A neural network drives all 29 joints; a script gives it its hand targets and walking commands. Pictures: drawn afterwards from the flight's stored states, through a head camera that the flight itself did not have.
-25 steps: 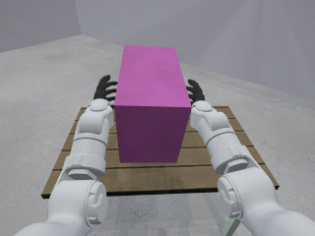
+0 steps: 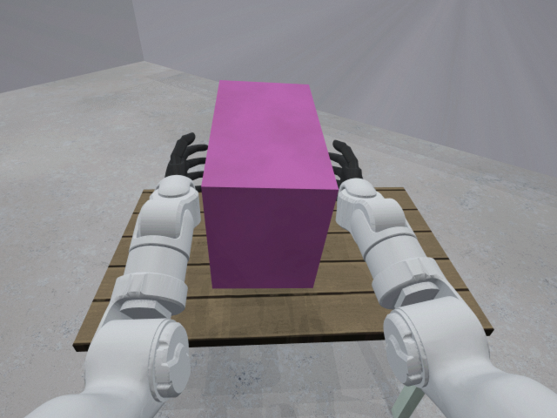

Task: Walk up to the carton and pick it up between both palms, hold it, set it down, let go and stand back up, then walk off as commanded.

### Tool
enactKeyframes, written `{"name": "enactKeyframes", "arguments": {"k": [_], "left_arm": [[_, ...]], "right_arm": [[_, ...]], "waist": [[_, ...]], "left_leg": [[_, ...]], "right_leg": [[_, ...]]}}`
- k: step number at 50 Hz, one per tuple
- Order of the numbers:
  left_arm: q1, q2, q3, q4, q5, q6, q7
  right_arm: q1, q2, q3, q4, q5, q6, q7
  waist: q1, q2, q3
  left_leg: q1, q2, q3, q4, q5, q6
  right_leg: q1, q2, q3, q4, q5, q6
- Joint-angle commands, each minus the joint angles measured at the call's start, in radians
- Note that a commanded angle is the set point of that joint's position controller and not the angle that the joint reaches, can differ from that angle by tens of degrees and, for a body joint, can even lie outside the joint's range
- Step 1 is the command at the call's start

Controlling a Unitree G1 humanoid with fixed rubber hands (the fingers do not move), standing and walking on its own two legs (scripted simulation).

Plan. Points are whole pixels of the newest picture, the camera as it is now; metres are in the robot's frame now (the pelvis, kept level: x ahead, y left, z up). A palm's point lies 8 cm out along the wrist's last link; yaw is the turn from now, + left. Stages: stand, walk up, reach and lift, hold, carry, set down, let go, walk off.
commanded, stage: hold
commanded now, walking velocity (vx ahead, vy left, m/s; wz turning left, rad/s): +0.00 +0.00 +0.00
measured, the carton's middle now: (264, 179) +0.45 +0.00 +0.17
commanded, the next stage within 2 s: set down in 0.10 s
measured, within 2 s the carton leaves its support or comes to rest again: neither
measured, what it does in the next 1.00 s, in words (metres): stands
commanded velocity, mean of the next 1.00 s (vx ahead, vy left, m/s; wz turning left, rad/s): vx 0.00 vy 0.00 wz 0.00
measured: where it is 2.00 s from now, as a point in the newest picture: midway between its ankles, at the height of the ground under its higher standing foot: outside the picture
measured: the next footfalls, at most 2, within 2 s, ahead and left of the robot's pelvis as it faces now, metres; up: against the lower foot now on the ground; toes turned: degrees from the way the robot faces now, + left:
none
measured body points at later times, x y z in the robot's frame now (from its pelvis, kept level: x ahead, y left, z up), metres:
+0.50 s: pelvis +0.00 +0.00 +0.00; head -0.05 +0.01 +0.45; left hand +0.41 +0.13 +0.20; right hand +0.41 -0.12 +0.19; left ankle +0.06 +0.08 -0.73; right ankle +0.06 -0.16 -0.73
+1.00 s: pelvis +0.03 -0.01 +0.01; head +0.01 +0.01 +0.46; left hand +0.45 +0.12 +0.15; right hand +0.43 -0.14 +0.13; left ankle +0.06 +0.08 -0.73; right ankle +0.06 -0.16 -0.73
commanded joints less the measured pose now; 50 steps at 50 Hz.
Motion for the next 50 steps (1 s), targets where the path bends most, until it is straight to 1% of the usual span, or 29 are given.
{"name": "enactKeyframes", "arguments": {"k": [1, 3, 4, 5, 6, 9, 10, 11, 13, 14, 15, 17, 19, 20, 23, 25, 27, 29, 32, 34, 36, 37, 40, 43, 44, 47, 48, 49, 50], "left_arm": [[-0.88, -0.826, -0.438, -0.249, -0.091, -0.057, -0.168], [-0.832, -0.805, -0.4, -0.2, -0.055, -0.042, -0.167], [-0.864, -0.816, -0.408, -0.207, -0.069, -0.041, -0.167], [-0.87, -0.81, -0.421, -0.241, -0.081, -0.048, -0.169], [-0.852, -0.781, -0.414, -0.29, -0.094, -0.067, -0.163], [-0.816, -0.797, -0.416, -0.256, -0.103, -0.069, -0.151], [-0.818, -0.786, -0.405, -0.266, -0.096, -0.079, -0.156], [-0.837, -0.769, -0.391, -0.235, -0.095, -0.092, -0.16], [-0.853, -0.785, -0.4, -0.183, -0.086, -0.123, -0.161], [-0.831, -0.767, -0.369, -0.157, -0.058, -0.129, -0.166], [-0.824, -0.749, -0.315, -0.076, -0.022, -0.139, -0.18], [-0.795, -0.69, -0.247, -0.049, 0.037, -0.155, -0.205], [-0.727, -0.634, -0.188, 0.01, 0.087, -0.165, -0.227], [-0.711, -0.627, -0.192, 0.043, 0.093, -0.171, -0.235], [-0.675, -0.612, -0.188, 0.056, 0.121, -0.197, -0.247], [-0.678, -0.606, -0.211, 0.037, 0.106, -0.221, -0.248], [-0.782, -0.652, -0.311, -0.005, 0.063, -0.267, -0.227], [-0.726, -0.694, -0.359, -0.008, 0.055, -0.277, -0.207], [-0.672, -0.714, -0.411, -0.013, 0.012, -0.295, -0.194], [-0.636, -0.716, -0.409, -0.046, 0.021, -0.304, -0.197], [-0.553, -0.69, -0.363, 0.009, 0.058, -0.282, -0.209], [-0.565, -0.715, -0.397, -0.018, 0.047, -0.289, -0.209], [-0.511, -0.712, -0.371, -0.021, 0.051, -0.29, -0.222], [-0.581, -0.731, -0.445, -0.093, 0.03, -0.316, -0.219], [-0.553, -0.729, -0.442, -0.092, 0.027, -0.318, -0.213], [-0.575, -0.769, -0.492, -0.138, 0.017, -0.337, -0.204], [-0.568, -0.755, -0.48, -0.157, 0.006, -0.345, -0.201], [-0.586, -0.766, -0.503, -0.141, 0.0, -0.341, -0.202], [-0.586, -0.779, -0.5, -0.126, -0.006, -0.345, -0.205]], "right_arm": [[-0.847, 0.834, 0.256, -0.445, 0.138, -0.086, 0.133], [-0.862, 0.797, 0.254, -0.438, 0.133, -0.085, 0.133], [-0.857, 0.793, 0.247, -0.421, 0.133, -0.081, 0.136], [-0.84, 0.81, 0.254, -0.452, 0.127, -0.083, 0.136], [-0.862, 0.805, 0.264, -0.439, 0.186, -0.097, 0.152], [-0.879, 0.767, 0.262, -0.435, 0.179, -0.115, 0.149], [-0.872, 0.754, 0.248, -0.395, 0.161, -0.123, 0.149], [-0.898, 0.773, 0.245, -0.439, 0.135, -0.146, 0.152], [-0.892, 0.741, 0.216, -0.406, 0.09, -0.177, 0.159], [-0.898, 0.752, 0.201, -0.412, 0.076, -0.193, 0.159], [-0.847, 0.711, 0.133, -0.333, 0.026, -0.206, 0.163], [-0.765, 0.676, 0.062, -0.255, -0.038, -0.225, 0.171], [-0.753, 0.651, 0.04, -0.239, -0.09, -0.242, 0.181], [-0.716, 0.628, 0.013, -0.196, -0.122, -0.248, 0.183], [-0.678, 0.614, -0.001, -0.166, -0.158, -0.284, 0.198], [-0.715, 0.637, 0.033, -0.225, -0.174, -0.328, 0.197], [-0.76, 0.651, 0.042, -0.24, -0.195, -0.369, 0.208], [-0.747, 0.657, 0.059, -0.273, -0.196, -0.394, 0.204], [-0.718, 0.699, 0.142, -0.332, -0.168, -0.411, 0.187], [-0.695, 0.696, 0.163, -0.345, -0.155, -0.425, 0.18], [-0.69, 0.697, 0.185, -0.378, -0.146, -0.43, 0.17], [-0.687, 0.688, 0.186, -0.379, -0.144, -0.432, 0.163], [-0.69, 0.708, 0.229, -0.408, -0.116, -0.436, 0.147], [-0.667, 0.727, 0.237, -0.43, -0.114, -0.455, 0.138], [-0.696, 0.748, 0.273, -0.462, -0.099, -0.465, 0.134], [-0.687, 0.778, 0.303, -0.497, -0.083, -0.468, 0.134], [-0.668, 0.788, 0.328, -0.489, -0.063, -0.463, 0.131], [-0.663, 0.78, 0.292, -0.459, -0.072, -0.46, 0.13], [-0.651, 0.778, 0.28, -0.464, -0.081, -0.462, 0.129]], "waist": [[-0.025, -0.044, -0.378], [-0.005, -0.04, -0.333], [-0.02, -0.025, -0.313], [-0.024, -0.042, -0.363], [0.015, 0.019, -0.382], [0.004, 0.028, -0.378], [0.001, 0.019, -0.378], [0.014, -0.008, -0.422], [-0.023, 0.018, -0.362], [0.012, 0.008, -0.365], [-0.015, -0.005, -0.276], [-0.027, -0.022, -0.215], [-0.008, -0.072, -0.192], [-0.037, -0.056, -0.171], [-0.02, -0.067, -0.147], [-0.009, -0.085, -0.229], [-0.048, -0.045, -0.335], [-0.041, -0.021, -0.391], [-0.031, -0.041, -0.43], [-0.036, -0.068, -0.424], [-0.005, -0.084, -0.414], [-0.032, -0.07, -0.421], [-0.014, -0.099, -0.418], [-0.055, -0.058, -0.515], [-0.027, -0.078, -0.506], [-0.043, -0.064, -0.565], [-0.02, -0.086, -0.554], [-0.056, -0.047, -0.531], [-0.074, -0.053, -0.547]], "left_leg": [[0.303, -0.007, -0.137, -0.228, 0.053, -0.064], [0.291, -0.002, -0.13, -0.242, -0.006, -0.055], [0.269, 0.006, -0.144, -0.258, -0.036, -0.059], [0.281, 0.004, -0.143, -0.246, 0.011, -0.055], [0.341, 0.001, -0.11, -0.243, 0.068, -0.078], [0.367, 0.004, -0.102, -0.225, 0.119, -0.097], [0.368, 0.004, -0.104, -0.227, 0.122, -0.102], [0.365, 0.002, -0.101, -0.228, 0.103, -0.09], [0.329, 0.01, -0.103, -0.246, 0.037, -0.098], [0.343, 0.009, -0.093, -0.24, 0.045, -0.098], [0.294, 0.01, -0.089, -0.273, -0.058, -0.092], [0.283, -0.006, -0.064, -0.287, -0.122, -0.07], [0.275, -0.01, -0.054, -0.299, -0.118, -0.047], [0.266, -0.005, -0.057, -0.317, -0.143, -0.051], [0.261, 0.01, -0.052, -0.325, -0.133, -0.059], [0.321, -0.001, -0.038, -0.308, -0.082, -0.053], [0.38, 0.006, -0.042, -0.292, -0.042, -0.077], [0.414, 0.019, -0.046, -0.266, 0.066, -0.097], [0.461, 0.006, -0.043, -0.217, 0.226, -0.09], [0.476, 0.003, -0.044, -0.203, 0.311, -0.082], [0.466, -0.007, -0.043, -0.197, 0.315, -0.066], [0.473, -0.007, -0.044, -0.19, 0.336, -0.069], [0.495, -0.016, -0.041, -0.179, 0.383, -0.058], [0.51, -0.014, -0.053, -0.158, 0.437, -0.081], [0.492, -0.012, -0.059, -0.149, 0.48, -0.074], [0.525, -0.005, -0.067, -0.119, 0.558, -0.082], [0.531, -0.01, -0.061, -0.115, 0.559, -0.08], [0.548, 0.001, -0.071, -0.111, 0.583, -0.088], [0.557, 0.005, -0.081, -0.119, 0.556, -0.089]], "right_leg": [[0.185, 0.074, -0.085, -0.103, 0.035, -0.046], [0.172, 0.073, -0.08, -0.117, -0.021, -0.048], [0.172, 0.08, -0.093, -0.104, -0.029, -0.05], [0.192, 0.08, -0.093, -0.095, 0.025, -0.049], [0.216, 0.087, -0.091, -0.114, -0.012, -0.075], [0.182, 0.085, -0.085, -0.128, -0.008, -0.082], [0.192, 0.085, -0.095, -0.127, -0.002, -0.081], [0.202, 0.082, -0.091, -0.126, -0.015, -0.072], [0.185, 0.078, -0.107, -0.129, -0.06, -0.077], [0.179, 0.073, -0.1, -0.137, -0.067, -0.068], [0.168, 0.066, -0.103, -0.146, -0.133, -0.068], [0.175, 0.054, -0.108, -0.152, -0.172, -0.067], [0.202, 0.055, -0.114, -0.16, -0.179, -0.057], [0.218, 0.056, -0.125, -0.155, -0.167, -0.053], [0.241, 0.059, -0.132, -0.143, -0.15, -0.051], [0.247, 0.056, -0.14, -0.145, -0.126, -0.046], [0.217, 0.057, -0.145, -0.13, -0.088, -0.052], [0.196, 0.063, -0.155, -0.131, -0.043, -0.054], [0.217, 0.063, -0.149, -0.133, 0.069, -0.052], [0.22, 0.068, -0.153, -0.125, 0.125, -0.042], [0.261, 0.06, -0.138, -0.135, 0.145, -0.039], [0.248, 0.061, -0.146, -0.127, 0.159, -0.04], [0.264, 0.063, -0.139, -0.13, 0.231, -0.026], [0.278, 0.062, -0.149, -0.105, 0.291, -0.032], [0.301, 0.062, -0.137, -0.103, 0.336, -0.029], [0.29, 0.068, -0.132, -0.091, 0.393, -0.028], [0.296, 0.066, -0.126, -0.094, 0.417, -0.024], [0.265, 0.065, -0.133, -0.099, 0.382, -0.028], [0.252, 0.069, -0.14, -0.104, 0.347, -0.031]]}}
